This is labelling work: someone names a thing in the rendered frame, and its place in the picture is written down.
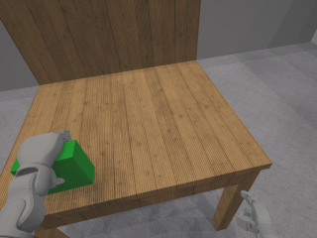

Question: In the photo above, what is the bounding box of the sponge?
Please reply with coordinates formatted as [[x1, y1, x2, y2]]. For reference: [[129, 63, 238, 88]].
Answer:
[[10, 140, 95, 195]]

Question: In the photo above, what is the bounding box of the left robot hand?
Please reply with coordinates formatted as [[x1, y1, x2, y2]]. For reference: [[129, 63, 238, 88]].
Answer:
[[17, 130, 72, 189]]

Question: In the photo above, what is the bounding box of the robot left forearm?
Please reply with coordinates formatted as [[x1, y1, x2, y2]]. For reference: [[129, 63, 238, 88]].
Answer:
[[0, 164, 52, 238]]

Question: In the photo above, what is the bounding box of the table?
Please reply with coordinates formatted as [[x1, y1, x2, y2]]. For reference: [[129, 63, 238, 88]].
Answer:
[[0, 0, 272, 238]]

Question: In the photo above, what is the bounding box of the robot right forearm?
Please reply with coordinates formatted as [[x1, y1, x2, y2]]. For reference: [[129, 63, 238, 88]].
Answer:
[[256, 223, 283, 238]]

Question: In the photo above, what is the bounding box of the right robot hand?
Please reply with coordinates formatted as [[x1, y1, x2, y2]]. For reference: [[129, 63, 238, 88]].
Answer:
[[236, 190, 274, 234]]

